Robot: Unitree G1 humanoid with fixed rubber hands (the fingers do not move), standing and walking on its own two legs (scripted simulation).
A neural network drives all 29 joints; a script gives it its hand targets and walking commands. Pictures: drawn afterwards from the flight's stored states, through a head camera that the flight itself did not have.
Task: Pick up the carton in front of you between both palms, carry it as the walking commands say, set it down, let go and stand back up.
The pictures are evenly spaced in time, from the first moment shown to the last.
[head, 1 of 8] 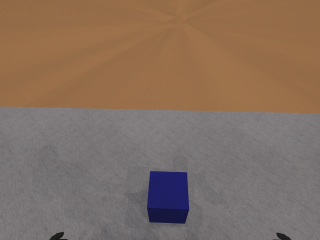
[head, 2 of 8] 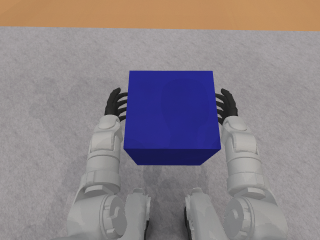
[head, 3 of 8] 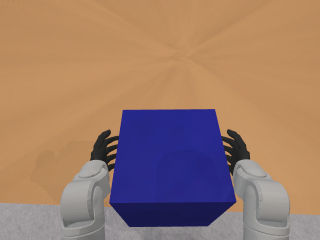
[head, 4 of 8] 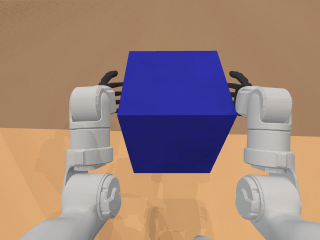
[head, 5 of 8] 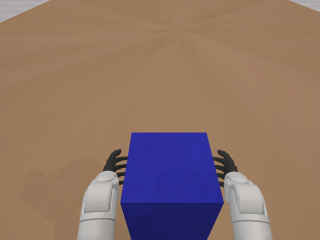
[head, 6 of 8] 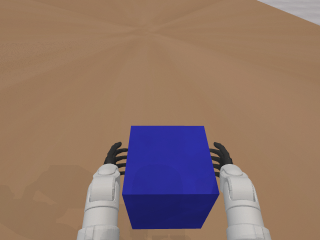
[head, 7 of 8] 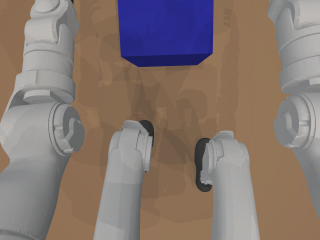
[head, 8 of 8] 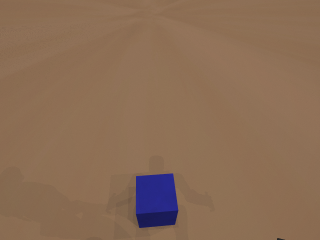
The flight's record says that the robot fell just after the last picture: no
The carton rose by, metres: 1.24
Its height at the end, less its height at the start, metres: +0.49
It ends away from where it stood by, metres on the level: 5.68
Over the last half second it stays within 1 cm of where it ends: yes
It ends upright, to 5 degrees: yes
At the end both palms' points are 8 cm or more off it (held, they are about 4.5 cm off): yes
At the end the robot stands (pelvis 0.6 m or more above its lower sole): yes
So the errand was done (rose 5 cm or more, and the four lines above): yes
